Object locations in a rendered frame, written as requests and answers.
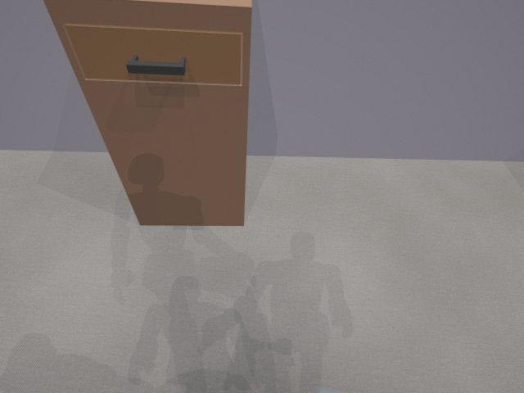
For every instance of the drawer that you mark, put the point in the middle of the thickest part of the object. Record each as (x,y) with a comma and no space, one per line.
(212,57)

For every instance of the handle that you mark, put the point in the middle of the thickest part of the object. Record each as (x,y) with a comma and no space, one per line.
(156,67)

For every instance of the cabinet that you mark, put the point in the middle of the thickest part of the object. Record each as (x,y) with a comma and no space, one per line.
(178,148)

